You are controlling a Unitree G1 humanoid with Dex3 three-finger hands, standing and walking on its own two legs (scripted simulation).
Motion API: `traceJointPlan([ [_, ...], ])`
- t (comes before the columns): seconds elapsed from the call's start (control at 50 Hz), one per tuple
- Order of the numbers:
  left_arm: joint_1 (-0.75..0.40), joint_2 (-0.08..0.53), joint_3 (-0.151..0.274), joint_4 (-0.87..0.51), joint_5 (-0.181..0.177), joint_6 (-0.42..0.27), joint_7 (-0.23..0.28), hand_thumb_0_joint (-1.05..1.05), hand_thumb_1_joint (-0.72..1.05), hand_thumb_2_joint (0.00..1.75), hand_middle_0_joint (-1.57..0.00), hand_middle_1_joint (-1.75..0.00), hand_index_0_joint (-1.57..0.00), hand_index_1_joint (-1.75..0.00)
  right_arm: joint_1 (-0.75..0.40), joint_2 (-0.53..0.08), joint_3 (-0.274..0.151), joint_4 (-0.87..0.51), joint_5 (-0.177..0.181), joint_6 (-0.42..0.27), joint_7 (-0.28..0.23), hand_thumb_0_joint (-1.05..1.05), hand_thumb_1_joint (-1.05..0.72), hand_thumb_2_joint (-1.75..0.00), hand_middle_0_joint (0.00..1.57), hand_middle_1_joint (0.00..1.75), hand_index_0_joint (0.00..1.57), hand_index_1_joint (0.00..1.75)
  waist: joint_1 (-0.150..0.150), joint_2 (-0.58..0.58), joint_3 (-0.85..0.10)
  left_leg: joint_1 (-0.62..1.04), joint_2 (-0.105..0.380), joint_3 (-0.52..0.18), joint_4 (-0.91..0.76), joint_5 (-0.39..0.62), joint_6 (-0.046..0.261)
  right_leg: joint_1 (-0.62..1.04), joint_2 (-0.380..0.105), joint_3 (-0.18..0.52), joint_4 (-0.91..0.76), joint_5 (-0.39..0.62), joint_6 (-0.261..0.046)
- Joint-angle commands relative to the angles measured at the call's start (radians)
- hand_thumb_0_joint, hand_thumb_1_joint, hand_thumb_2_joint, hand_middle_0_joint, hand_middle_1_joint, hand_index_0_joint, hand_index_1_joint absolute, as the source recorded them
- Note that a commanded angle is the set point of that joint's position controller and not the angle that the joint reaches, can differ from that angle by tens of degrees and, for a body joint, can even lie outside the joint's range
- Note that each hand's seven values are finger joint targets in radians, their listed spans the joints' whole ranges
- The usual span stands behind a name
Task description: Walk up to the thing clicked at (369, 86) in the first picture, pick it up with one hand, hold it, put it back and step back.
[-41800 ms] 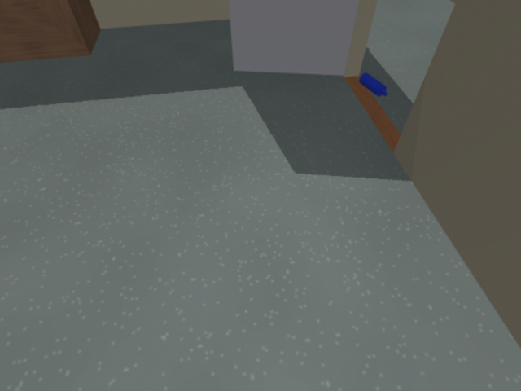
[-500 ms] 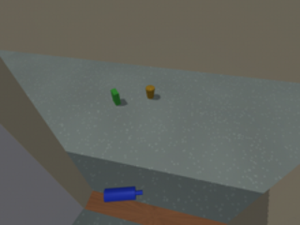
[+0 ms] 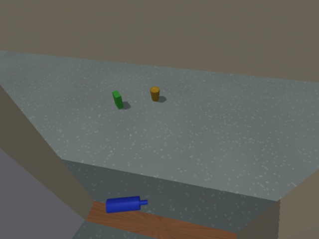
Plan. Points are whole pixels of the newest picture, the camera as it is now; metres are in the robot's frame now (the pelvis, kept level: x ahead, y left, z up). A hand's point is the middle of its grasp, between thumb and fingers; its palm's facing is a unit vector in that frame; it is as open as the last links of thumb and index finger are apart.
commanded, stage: stand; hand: left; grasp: from above
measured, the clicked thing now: (127, 204) +0.43 +0.24 -0.74
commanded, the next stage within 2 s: step back in 1.18 s
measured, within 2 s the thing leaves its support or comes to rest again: neither
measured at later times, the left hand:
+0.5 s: hand out of the picture +0.09 +0.24 -0.16, palm faces +0.00 -0.94 -0.33, open 7.3 cm
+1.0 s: hand out of the picture +0.08 +0.24 -0.15, palm faces -0.01 -0.94 -0.34, open 7.3 cm
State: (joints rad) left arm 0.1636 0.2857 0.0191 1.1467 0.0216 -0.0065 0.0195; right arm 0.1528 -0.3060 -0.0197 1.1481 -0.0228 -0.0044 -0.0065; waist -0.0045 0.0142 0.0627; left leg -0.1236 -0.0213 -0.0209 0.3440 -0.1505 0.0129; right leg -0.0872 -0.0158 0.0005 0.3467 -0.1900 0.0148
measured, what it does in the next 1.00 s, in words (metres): stands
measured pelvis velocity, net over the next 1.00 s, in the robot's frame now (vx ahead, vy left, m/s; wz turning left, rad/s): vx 0.01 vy -0.01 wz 0.00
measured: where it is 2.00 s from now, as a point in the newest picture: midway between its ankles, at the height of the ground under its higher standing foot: outside the picture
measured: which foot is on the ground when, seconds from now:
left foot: down 0.00-1.00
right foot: down 0.00-1.00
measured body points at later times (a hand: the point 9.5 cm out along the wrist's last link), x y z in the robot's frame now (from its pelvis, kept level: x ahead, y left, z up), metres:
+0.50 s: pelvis +0.01 +0.00 +0.00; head +0.02 -0.01 +0.45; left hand +0.09 +0.29 -0.13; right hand +0.08 -0.30 -0.14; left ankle +0.03 +0.11 -0.75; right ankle +0.00 -0.13 -0.75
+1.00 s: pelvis +0.01 -0.01 +0.00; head +0.01 -0.02 +0.45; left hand +0.08 +0.29 -0.13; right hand +0.08 -0.30 -0.14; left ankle +0.03 +0.11 -0.75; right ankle +0.00 -0.13 -0.75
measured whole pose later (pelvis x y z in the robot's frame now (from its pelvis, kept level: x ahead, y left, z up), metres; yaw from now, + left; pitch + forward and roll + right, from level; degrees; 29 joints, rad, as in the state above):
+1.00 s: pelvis +0.01 -0.01 +0.00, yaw +0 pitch -3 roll +0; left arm 0.12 0.33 0.01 1.14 0.01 -0.01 0.00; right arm 0.12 -0.33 -0.01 1.15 -0.02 -0.01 0.00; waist -0.01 0.01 0.05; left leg -0.10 -0.01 -0.02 0.30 -0.15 0.00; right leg -0.07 0.00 0.00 0.32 -0.19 0.00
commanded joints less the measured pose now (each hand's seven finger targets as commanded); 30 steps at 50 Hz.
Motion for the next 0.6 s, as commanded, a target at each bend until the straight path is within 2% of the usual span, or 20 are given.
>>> traceJointPlan([
  [0.0,-0.03,0.191,0.037,-0.051,-0.003,-0.014,0.011,0.0,0.9,0.9,-0.2,-0.3,-0.2,-0.3,-0.042,-0.184,-0.028,-0.057,0.005,-0.017,-0.019,0.0,-0.9,-0.9,0.2,0.3,0.2,0.3,0.008,-0.009,-0.038,0.021,0.118,-0.105,-0.065,0.052,0.021,-0.031,-0.098,0.087,-0.08,0.044,-0.026],
  [0.04,-0.046,0.202,0.041,-0.055,-0.003,-0.016,0.011,0.0,0.9,0.9,-0.2,-0.3,-0.2,-0.3,-0.033,-0.185,-0.027,-0.055,0.004,-0.019,-0.018,0.0,-0.9,-0.9,0.2,0.3,0.2,0.3,0.002,-0.014,-0.031,0.005,0.119,-0.103,-0.068,0.044,0.019,-0.023,-0.1,0.089,-0.08,0.053,-0.025],
  [0.08,-0.04,0.194,0.039,-0.053,-0.003,-0.017,0.01,0.0,0.9,0.9,-0.2,-0.3,-0.2,-0.3,-0.042,-0.19,-0.028,-0.054,0.006,-0.022,-0.02,0.0,-0.9,-0.9,0.2,0.3,0.2,0.3,0.006,-0.013,-0.046,0.033,0.126,-0.103,-0.061,0.098,0.019,-0.02,-0.101,0.086,-0.076,0.084,-0.025],
  [0.12,-0.049,0.193,0.038,-0.055,-0.001,-0.015,0.01,0.0,0.9,0.9,-0.2,-0.3,-0.2,-0.3,-0.049,-0.189,-0.027,-0.053,0.006,-0.02,-0.019,0.0,-0.9,-0.9,0.2,0.3,0.2,0.3,0.008,-0.02,-0.028,0.018,0.126,-0.106,-0.073,0.067,0.017,-0.035,-0.096,0.08,-0.082,0.044,-0.024],
  [0.16,-0.063,0.199,0.04,-0.058,-0.003,-0.016,0.01,0.0,0.9,0.9,-0.2,-0.3,-0.2,-0.3,-0.049,-0.188,-0.028,-0.052,0.005,-0.02,-0.019,0.0,-0.9,-0.9,0.2,0.3,0.2,0.3,0.002,-0.023,-0.033,0.009,0.124,-0.103,-0.072,0.056,0.016,-0.023,-0.099,0.083,-0.084,0.051,-0.025],
  [0.22,-0.064,0.207,0.042,-0.061,-0.003,-0.02,0.011,0.0,0.9,0.9,-0.2,-0.3,-0.2,-0.3,-0.057,-0.196,-0.031,-0.056,0.006,-0.023,-0.019,0.0,-0.9,-0.9,0.2,0.3,0.2,0.3,0.005,-0.027,-0.072,0.04,0.131,-0.098,-0.059,0.16,0.018,0.005,-0.106,0.081,-0.074,0.143,-0.025],
  [0.32,-0.075,0.206,0.042,-0.061,-0.006,-0.02,0.009,0.0,0.9,0.9,-0.2,-0.3,-0.2,-0.3,-0.061,-0.202,-0.031,-0.054,0.006,-0.025,-0.019,0.0,-0.9,-0.9,0.2,0.3,0.2,0.3,0.003,-0.021,-0.064,0.039,0.135,-0.098,-0.06,0.146,0.017,0.005,-0.106,0.082,-0.08,0.128,-0.024],
  [0.36,-0.079,0.211,0.042,-0.066,-0.008,-0.021,0.008,0.0,0.9,0.9,-0.2,-0.3,-0.2,-0.3,-0.069,-0.203,-0.03,-0.054,0.007,-0.026,-0.019,0.0,-0.9,-0.9,0.2,0.3,0.2,0.3,0.006,-0.012,-0.086,0.056,0.137,-0.095,-0.055,0.185,0.016,0.018,-0.107,0.079,-0.071,0.17,-0.025],
  [0.52,-0.082,0.216,0.04,-0.063,-0.006,-0.018,0.004,0.0,0.9,0.9,-0.2,-0.3,-0.2,-0.3,-0.081,-0.214,-0.03,-0.058,0.007,-0.027,-0.017,0.0,-0.9,-0.9,0.2,0.3,0.2,0.3,0.007,-0.014,-0.057,0.041,0.138,-0.1,-0.074,0.135,0.01,-0.009,-0.102,0.075,-0.081,0.091,-0.027],
  [0.58,-0.082,0.225,0.038,-0.065,-0.006,-0.022,0.003,0.0,0.9,0.9,-0.2,-0.3,-0.2,-0.3,-0.081,-0.215,-0.029,-0.056,0.009,-0.027,-0.014,0.0,-0.9,-0.9,0.2,0.3,0.2,0.3,0.005,-0.027,-0.063,0.047,0.138,-0.099,-0.065,0.152,0.011,-0.003,-0.106,0.08,-0.089,0.125,-0.026],
])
